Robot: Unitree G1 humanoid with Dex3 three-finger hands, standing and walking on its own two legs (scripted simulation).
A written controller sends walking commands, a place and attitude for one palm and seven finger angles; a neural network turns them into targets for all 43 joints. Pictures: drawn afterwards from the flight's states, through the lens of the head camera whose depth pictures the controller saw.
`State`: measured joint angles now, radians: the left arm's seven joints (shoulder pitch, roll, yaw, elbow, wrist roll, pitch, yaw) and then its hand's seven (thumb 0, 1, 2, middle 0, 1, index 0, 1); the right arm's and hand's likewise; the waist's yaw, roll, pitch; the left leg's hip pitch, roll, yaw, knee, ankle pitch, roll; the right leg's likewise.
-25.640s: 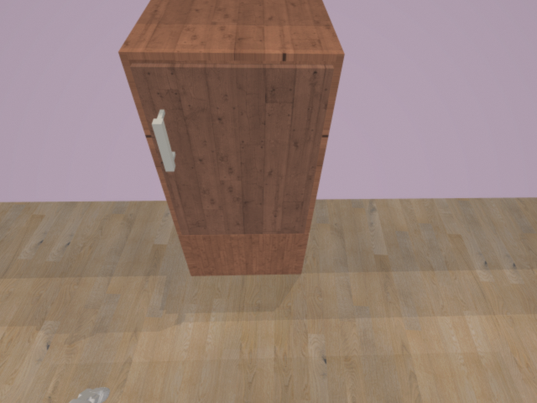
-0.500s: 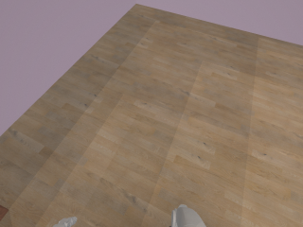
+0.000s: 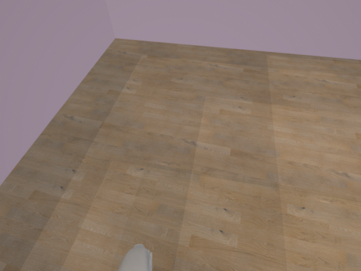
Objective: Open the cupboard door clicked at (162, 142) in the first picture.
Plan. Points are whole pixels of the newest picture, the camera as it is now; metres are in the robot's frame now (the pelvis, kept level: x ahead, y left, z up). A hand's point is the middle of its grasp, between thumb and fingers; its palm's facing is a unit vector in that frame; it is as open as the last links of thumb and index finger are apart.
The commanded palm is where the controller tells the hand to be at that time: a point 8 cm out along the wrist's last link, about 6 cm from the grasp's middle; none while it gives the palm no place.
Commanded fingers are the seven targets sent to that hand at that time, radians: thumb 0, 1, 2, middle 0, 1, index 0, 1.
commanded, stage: walk to a spot facing it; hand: left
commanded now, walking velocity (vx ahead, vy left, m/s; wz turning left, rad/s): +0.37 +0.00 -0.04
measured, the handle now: out of the picture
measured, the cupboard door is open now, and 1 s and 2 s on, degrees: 44 44 44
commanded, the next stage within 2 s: turn to face it in 0.12 s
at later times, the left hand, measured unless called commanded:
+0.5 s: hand (123, 213) +0.30 +0.19 -0.17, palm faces +0.08 -0.98 -0.21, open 7.3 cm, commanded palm none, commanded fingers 0.00 0.90 0.90 -0.20 -0.30 -0.20 -0.30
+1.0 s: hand (126, 219) +0.29 +0.19 -0.20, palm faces +0.40 -0.89 -0.22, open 7.4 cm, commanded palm none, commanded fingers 0.00 0.90 0.90 -0.20 -0.30 -0.20 -0.30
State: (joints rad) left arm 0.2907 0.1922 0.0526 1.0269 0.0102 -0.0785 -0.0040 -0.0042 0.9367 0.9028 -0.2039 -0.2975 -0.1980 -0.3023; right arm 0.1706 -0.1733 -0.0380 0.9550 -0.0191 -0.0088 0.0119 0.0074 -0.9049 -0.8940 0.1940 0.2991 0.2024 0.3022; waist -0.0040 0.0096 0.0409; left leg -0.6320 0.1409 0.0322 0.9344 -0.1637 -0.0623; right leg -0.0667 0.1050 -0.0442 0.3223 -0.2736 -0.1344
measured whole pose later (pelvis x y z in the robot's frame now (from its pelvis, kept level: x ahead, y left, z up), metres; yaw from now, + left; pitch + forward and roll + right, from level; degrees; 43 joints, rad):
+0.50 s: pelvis +0.23 +0.00 -0.01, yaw +3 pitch +1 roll +0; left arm 0.18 0.19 0.06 0.98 0.02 -0.02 0.01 0.01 0.94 0.90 -0.20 -0.30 -0.19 -0.30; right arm 0.32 -0.18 -0.03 1.07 -0.02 -0.01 -0.02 0.00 -0.93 -0.89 0.20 0.30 0.21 0.30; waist -0.01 0.00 0.07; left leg -0.26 0.01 0.01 0.51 -0.27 0.01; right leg -0.48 -0.08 -0.03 0.80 -0.29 0.04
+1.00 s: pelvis +0.31 -0.03 -0.03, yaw +23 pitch +1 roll +0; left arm 0.20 0.25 0.07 0.93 0.02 0.04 0.01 0.00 0.91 0.90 -0.20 -0.30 -0.20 -0.30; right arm 0.09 -0.25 -0.06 0.87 -0.02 0.02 0.02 0.01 -0.91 -0.89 0.19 0.30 0.20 0.30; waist 0.00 -0.07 0.10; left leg -0.40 0.03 0.10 0.69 -0.29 0.04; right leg -0.38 -0.14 -0.16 0.99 -0.56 0.06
